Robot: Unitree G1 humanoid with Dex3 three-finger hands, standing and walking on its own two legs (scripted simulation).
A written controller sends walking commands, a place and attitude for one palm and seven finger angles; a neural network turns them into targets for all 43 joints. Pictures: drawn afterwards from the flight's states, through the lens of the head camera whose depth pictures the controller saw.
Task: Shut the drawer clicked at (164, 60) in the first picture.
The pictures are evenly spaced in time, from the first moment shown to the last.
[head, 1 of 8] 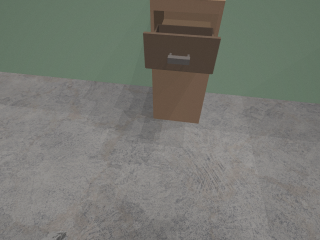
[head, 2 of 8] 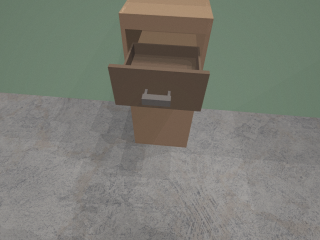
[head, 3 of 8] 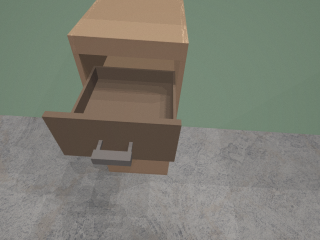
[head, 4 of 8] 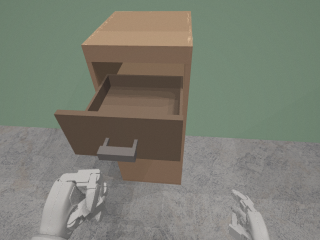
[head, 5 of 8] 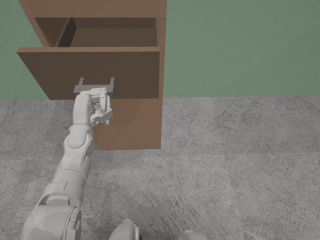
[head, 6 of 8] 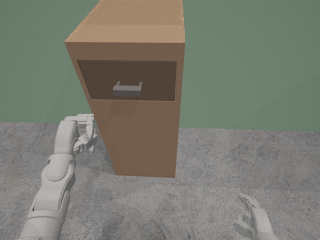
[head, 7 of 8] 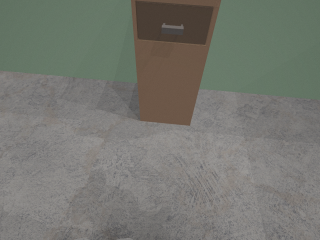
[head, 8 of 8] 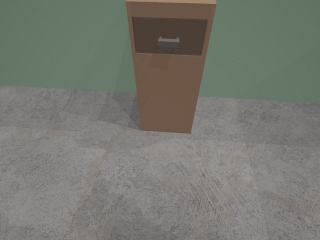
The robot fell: no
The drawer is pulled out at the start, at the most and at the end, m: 0.30 0.30 0.00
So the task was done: yes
